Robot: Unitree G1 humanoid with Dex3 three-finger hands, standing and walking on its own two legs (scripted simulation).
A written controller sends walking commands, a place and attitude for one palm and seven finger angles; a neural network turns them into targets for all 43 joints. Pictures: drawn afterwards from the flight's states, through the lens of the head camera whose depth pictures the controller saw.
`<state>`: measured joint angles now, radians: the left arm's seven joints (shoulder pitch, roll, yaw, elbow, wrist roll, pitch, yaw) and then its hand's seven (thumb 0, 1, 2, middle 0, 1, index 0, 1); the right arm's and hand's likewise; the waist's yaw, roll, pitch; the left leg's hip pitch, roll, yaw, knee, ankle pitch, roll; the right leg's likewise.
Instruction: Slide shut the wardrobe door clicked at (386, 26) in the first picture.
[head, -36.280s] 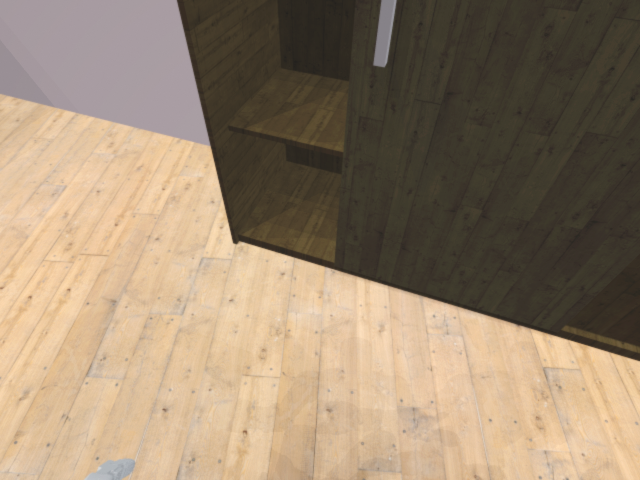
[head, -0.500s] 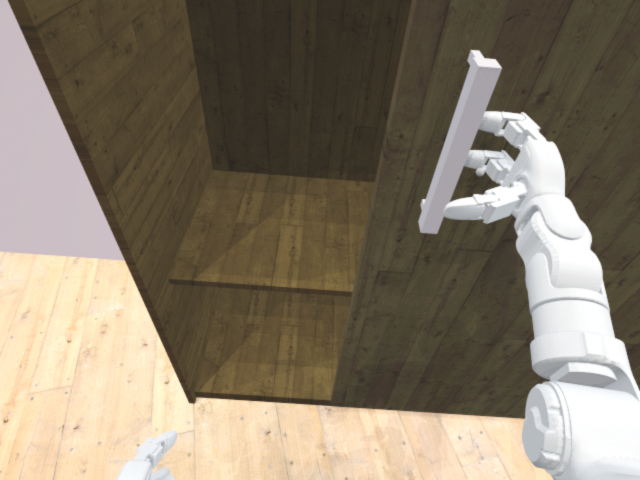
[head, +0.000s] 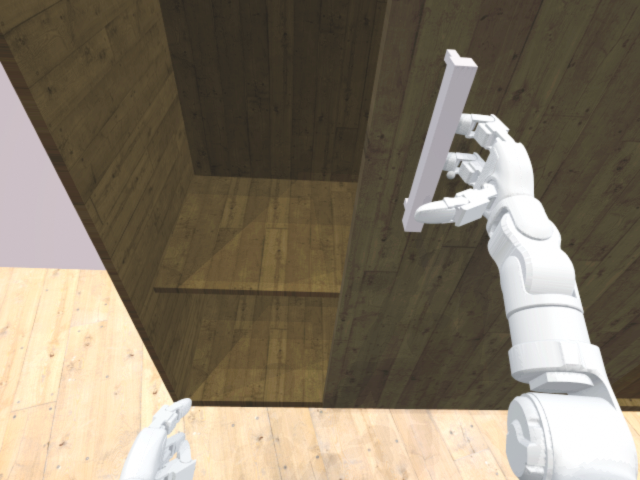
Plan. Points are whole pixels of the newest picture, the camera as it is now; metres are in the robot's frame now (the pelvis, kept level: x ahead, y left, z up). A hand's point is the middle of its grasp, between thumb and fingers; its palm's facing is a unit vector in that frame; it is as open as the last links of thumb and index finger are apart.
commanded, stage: slide the fingers in behind the handle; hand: right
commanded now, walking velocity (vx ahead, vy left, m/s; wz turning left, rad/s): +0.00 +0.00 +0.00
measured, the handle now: (429, 149) +0.48 -0.11 +0.21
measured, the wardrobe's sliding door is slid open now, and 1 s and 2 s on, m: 0.42 0.42 0.42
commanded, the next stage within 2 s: move the hooked fingers beside the handle in 0.02 s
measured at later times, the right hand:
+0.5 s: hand (440, 173) +0.42 -0.11 +0.22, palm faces -0.03 +1.00 -0.02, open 14.2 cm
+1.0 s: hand (465, 178) +0.41 -0.14 +0.21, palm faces +0.00 +1.00 -0.02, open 14.1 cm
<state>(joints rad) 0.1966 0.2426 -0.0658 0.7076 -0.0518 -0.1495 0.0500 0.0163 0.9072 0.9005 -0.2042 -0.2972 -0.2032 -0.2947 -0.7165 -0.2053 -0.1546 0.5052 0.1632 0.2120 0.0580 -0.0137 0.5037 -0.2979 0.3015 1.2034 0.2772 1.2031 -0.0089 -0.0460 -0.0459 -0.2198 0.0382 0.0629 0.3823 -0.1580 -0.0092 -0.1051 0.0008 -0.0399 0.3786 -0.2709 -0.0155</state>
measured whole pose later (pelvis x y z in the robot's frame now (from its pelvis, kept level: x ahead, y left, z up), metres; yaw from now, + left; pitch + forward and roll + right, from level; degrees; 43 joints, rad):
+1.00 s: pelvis +0.00 +0.00 +0.00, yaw +0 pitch +0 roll +0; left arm 0.21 0.26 -0.06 0.70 -0.06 -0.12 0.07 0.02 0.91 0.90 -0.20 -0.30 -0.20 -0.29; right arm -0.69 -0.27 -0.19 0.48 0.17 0.25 0.10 -0.01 0.50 -0.30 0.30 1.20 0.29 1.19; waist 0.00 -0.05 -0.04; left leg -0.21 0.03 0.06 0.37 -0.15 0.00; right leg -0.10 -0.01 -0.04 0.37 -0.27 -0.01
